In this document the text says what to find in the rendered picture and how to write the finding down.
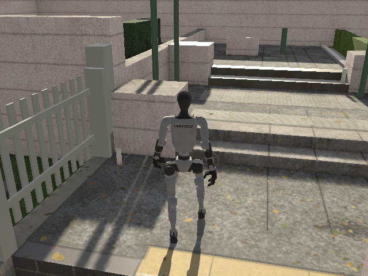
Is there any left robot forearm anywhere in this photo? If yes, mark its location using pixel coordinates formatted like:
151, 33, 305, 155
154, 138, 163, 160

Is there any robot left upper arm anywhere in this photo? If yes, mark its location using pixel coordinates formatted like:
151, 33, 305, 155
157, 116, 172, 147

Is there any left robot hand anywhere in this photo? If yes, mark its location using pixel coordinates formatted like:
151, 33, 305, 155
152, 157, 166, 168

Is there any left robot thigh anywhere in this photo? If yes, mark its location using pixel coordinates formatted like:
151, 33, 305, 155
164, 161, 177, 207

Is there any robot right foot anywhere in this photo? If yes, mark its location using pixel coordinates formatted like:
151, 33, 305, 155
198, 208, 206, 219

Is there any right robot forearm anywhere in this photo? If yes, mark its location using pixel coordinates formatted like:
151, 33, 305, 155
204, 141, 216, 171

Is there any robot right upper arm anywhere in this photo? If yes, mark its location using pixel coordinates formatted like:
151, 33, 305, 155
196, 116, 209, 150

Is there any right robot hand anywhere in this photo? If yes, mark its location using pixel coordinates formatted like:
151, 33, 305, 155
204, 169, 217, 186

